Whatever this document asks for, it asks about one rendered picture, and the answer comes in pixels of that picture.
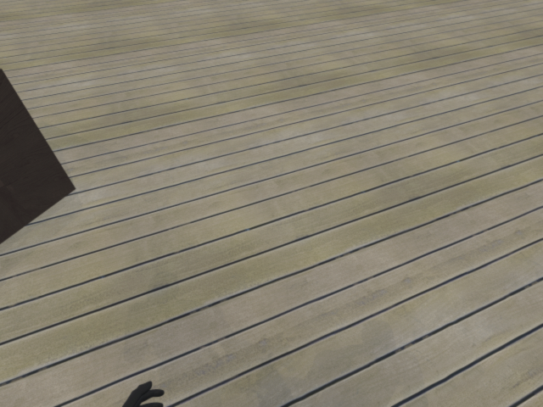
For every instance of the left robot hand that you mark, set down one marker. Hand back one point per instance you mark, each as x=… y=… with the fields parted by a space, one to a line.
x=143 y=393

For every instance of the pedestal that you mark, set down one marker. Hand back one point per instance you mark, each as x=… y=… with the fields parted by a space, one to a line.
x=32 y=180

